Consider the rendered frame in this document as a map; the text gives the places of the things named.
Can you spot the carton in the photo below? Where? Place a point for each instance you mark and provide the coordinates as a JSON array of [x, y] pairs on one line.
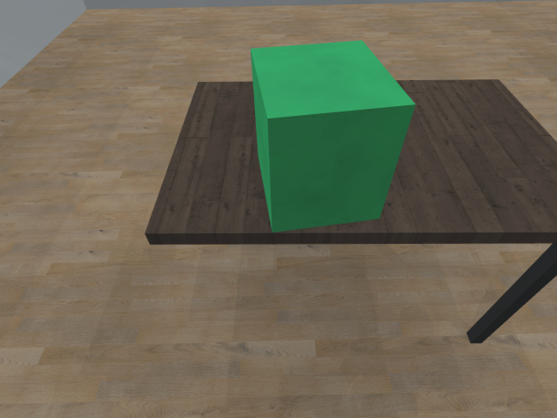
[[331, 122]]

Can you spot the table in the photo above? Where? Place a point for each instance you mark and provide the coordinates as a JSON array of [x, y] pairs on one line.
[[475, 168]]

